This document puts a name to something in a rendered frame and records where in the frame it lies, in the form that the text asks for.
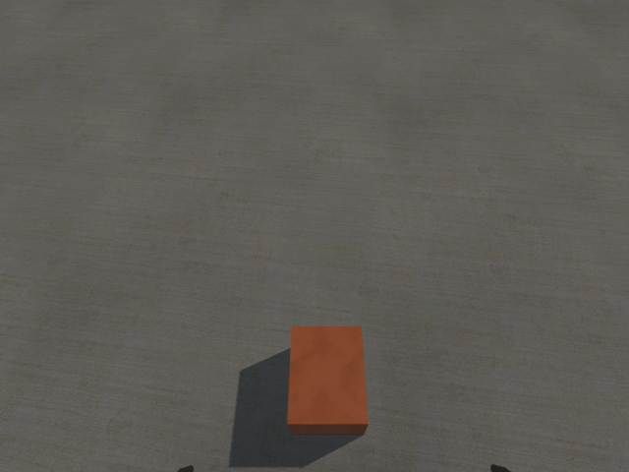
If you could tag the carton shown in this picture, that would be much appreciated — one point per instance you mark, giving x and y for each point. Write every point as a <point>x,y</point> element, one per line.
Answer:
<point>327,383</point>

